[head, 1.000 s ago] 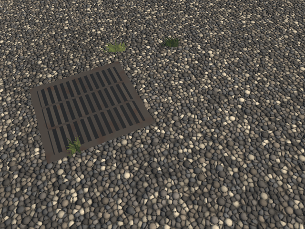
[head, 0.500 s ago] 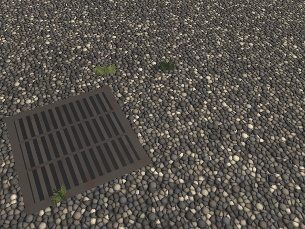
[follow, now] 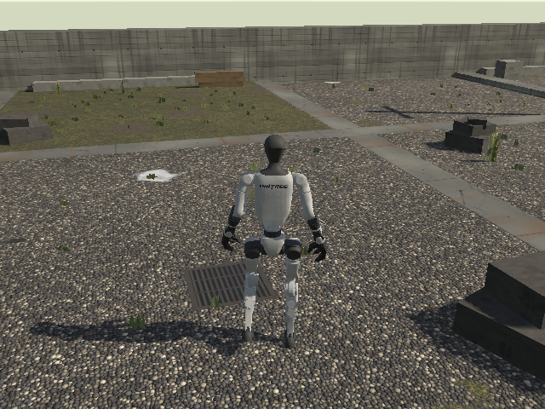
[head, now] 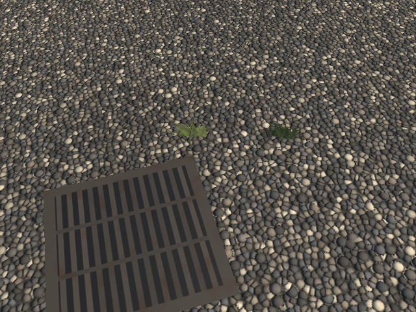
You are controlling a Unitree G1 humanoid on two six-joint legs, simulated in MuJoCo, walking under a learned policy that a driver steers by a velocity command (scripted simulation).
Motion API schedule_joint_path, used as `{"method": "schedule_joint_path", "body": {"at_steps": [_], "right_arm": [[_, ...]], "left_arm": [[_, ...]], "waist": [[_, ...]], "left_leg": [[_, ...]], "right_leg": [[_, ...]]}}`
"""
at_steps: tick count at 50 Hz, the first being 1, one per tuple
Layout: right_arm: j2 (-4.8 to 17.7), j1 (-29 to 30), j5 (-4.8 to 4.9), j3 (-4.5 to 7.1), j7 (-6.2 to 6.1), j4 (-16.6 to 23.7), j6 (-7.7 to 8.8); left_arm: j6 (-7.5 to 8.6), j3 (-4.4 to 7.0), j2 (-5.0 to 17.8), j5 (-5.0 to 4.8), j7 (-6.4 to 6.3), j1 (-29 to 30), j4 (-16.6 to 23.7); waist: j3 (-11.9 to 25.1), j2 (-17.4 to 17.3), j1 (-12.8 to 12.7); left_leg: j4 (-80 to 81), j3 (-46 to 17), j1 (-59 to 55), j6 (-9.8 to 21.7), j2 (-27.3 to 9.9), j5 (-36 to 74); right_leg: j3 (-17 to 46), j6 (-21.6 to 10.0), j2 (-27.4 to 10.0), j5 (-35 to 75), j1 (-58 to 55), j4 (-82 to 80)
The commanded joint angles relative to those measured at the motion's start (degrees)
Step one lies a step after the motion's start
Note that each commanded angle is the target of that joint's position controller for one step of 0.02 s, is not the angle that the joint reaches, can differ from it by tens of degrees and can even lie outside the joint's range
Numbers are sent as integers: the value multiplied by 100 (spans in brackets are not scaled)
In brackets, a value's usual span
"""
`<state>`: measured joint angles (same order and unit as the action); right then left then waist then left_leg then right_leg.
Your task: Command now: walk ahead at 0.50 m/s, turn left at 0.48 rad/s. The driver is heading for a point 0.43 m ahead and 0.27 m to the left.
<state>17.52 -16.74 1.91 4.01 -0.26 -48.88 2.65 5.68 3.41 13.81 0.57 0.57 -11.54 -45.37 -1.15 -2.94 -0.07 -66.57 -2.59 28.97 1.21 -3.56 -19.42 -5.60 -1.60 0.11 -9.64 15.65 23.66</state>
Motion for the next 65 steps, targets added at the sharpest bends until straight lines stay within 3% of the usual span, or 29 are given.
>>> {"method": "schedule_joint_path", "body": {"at_steps": [1, 4, 8, 13, 15, 16, 17, 18, 19, 20, 21, 22, 23, 24, 27, 31, 34, 38, 40, 41, 42, 43, 44, 45, 48, 51, 52, 56, 65], "right_arm": [[165, -18, -7, 90, 4, 476, -89], [123, 288, -59, 87, 33, 645, -142], [21, 998, -72, 23, 186, 877, -91], [105, 1653, -71, 22, 323, 1257, -117], [256, 1488, -83, 101, 347, 1323, -141], [396, 1086, -78, 188, 340, 1259, -159], [628, 240, -54, 343, 309, 1042, -167], [1114, -722, -60, 569, 201, 787, -209], [1896, -507, -71, 674, 129, 845, -181], [1507, -591, -146, 523, 170, 1132, -84], [1164, -346, -200, 411, 208, 1137, 1], [959, -56, -132, 363, 201, 1142, 44], [761, 322, -77, 312, 172, 1199, 29], [646, 569, -140, 263, 132, 1300, 8], [827, 662, -222, 309, 57, 1362, -13], [810, 564, -117, 296, -103, 1294, -142], [733, 441, -153, 245, -149, 1200, -220], [647, 402, -201, 168, -110, 1080, -247], [532, 535, -156, 99, -114, 1059, -247], [433, 448, -175, 56, -114, 1026, -220], [251, 175, -322, -3, -105, 1063, -162], [174, -404, -307, -19, -120, 935, -149], [337, -242, -325, -14, -129, 916, -199], [463, 21, -270, 26, -135, 974, -277], [292, 56, -250, 10, -110, 818, -499], [431, 319, -277, 24, -53, 773, -535], [310, 368, -272, -8, -47, 775, -494], [299, 346, -290, -3, -88, 642, -327], [233, 193, -255, -18, -141, 353, -281]], "left_arm": [[135, 170, 632, 9, -31, 89, 162], [133, 239, 813, 29, -87, -9, 15], [61, 290, 1004, -11, -148, -142, -102], [-109, 382, 1234, -155, -150, -473, -303], [-186, 428, 1398, -213, -159, -393, -303], [-233, 448, 1474, -247, -166, -325, -289], [-281, 432, 1459, -279, -169, -213, -266], [-272, 359, 1286, -175, -192, -267, -188], [-146, 90, 413, 117, -143, -746, 174], [68, 91, 755, -57, -80, -382, 193], [148, 164, 1040, -282, -55, 173, 353], [173, 132, 960, -227, -97, 228, 354], [138, 168, 1015, -74, -159, 201, 268], [55, 219, 1111, -18, -184, 129, 251], [-171, 187, 884, 28, -214, -3, 300], [-254, 79, 665, 25, -193, 317, 356], [-267, 49, 666, -28, -119, 722, 438], [-233, 91, 816, -9, -57, 943, 516], [-169, 108, 809, 25, -25, 736, 469], [-122, 111, 857, 91, -25, 636, 454], [-100, 150, 1168, 186, -63, 583, 502], [-164, 114, 1079, 227, -93, 604, 464], [-227, -13, 591, 126, -96, 561, 414], [-267, -67, 504, 71, -73, 571, 379], [-362, -30, 759, 24, -27, 1011, 402], [-357, -25, 768, 34, 40, 874, 348], [-338, -34, 744, 51, 41, 932, 325], [-324, -44, 618, -19, -33, 839, 179], [-458, -15, 607, -33, -88, 871, -245]], "waist": [[107, 822, 59], [-22, 661, 35], [-209, 565, -205], [-429, 565, -366], [-219, 712, -163], [60, 784, 94], [484, 681, 589], [974, 253, 984], [1326, -1475, 233], [2346, -801, 577], [1741, -339, 642], [1229, 9, 421], [852, 235, 204], [738, 153, 9], [719, 136, -214], [889, -102, -85], [860, -237, 122], [653, -351, 220], [594, -366, 22], [620, -221, -48], [925, 375, 161], [1228, 1191, 416], [1322, 1419, 260], [1196, 1370, 173], [889, 1094, 368], [400, 450, 37], [388, 468, 65], [550, 250, -2], [250, 243, -6]], "left_leg": [[105, -334, 898, -67, -471, 464], [811, -340, 1155, -146, -474, 1172], [2080, 43, 931, -79, -380, 2081], [2839, 397, 1000, 186, -242, 1543], [2924, 704, 489, 397, 56, 952], [2964, 893, -103, 530, 303, 712], [3332, 1038, -1251, 720, 618, 957], [3512, 389, -2950, 976, 448, 1432], [3875, -2728, -4775, 2030, -1153, 1808], [4662, -4263, -5072, 2461, -1731, 2021], [4652, -3346, -4669, 2164, -1570, 2913], [4540, -2556, -3898, 1922, -1293, 3415], [4560, -1994, -3091, 1697, -1064, 3724], [4666, -1693, -2434, 1615, -936, 4057], [4778, -1268, -1642, 1590, -704, 4915], [4623, -851, -1653, 1284, -410, 4703], [4555, -901, -1735, 1117, -401, 4147], [4192, -1311, -2014, 1097, -597, 3721], [3854, -1438, -2012, 918, -499, 3339], [3673, -1400, -1837, 683, -263, 2938], [3197, -1137, -1500, 408, 179, 1994], [2772, -749, -975, 57, 602, 139], [2642, -567, -953, -179, 509, -788], [2625, -484, -928, -254, 417, -842], [3694, -348, -1698, -229, 271, 196], [3983, -496, -1494, 131, 221, 444], [4044, -504, -1438, 183, 196, 474], [4061, -510, -1485, 96, 156, 1262], [4195, -485, -1452, 63, 162, 1243]], "right_leg": [[1228, -933, -1631, 647, -714, -1555], [636, -947, -1612, 1021, -816, -1669], [-85, -791, -1501, 1121, -974, -1696], [-418, -625, -1764, 1517, -1848, -1332], [-590, -507, -1786, 3128, -2059, -689], [-694, -435, -1732, 4077, -2060, -20], [-886, -279, -1522, 4466, -1763, 1121], [-917, 44, -1256, 3343, -560, 2813], [-606, 515, -81, -2072, 2127, 5009], [849, 500, 158, -2802, 2601, 5802], [996, 378, -107, -2342, 2950, 5831], [972, 306, -347, -1888, 2866, 5391], [964, 328, -555, -1580, 2569, 4924], [996, 339, -650, -1405, 2105, 4678], [880, 485, -473, -1068, 1610, 3967], [825, 626, -276, 71, 1473, 2626], [843, 617, -212, 635, 1243, 1876], [867, 437, -146, 202, 1107, 1256], [786, 214, -108, 544, 607, 426], [960, 45, -291, 1743, 3, -93], [1580, -240, -1015, 3735, -818, 122], [2198, -1029, -1637, 4570, -1428, 361], [2646, -1426, -1937, 4157, -1305, 171], [2720, -1402, -1868, 3514, -1178, 35], [2043, -764, -1289, 1785, -326, -65], [1154, -100, -491, -104, -94, 5], [1105, -51, -446, 27, -222, 108], [1009, -172, -423, 1228, -642, 481], [961, -97, -326, 1051, -713, 446]]}}
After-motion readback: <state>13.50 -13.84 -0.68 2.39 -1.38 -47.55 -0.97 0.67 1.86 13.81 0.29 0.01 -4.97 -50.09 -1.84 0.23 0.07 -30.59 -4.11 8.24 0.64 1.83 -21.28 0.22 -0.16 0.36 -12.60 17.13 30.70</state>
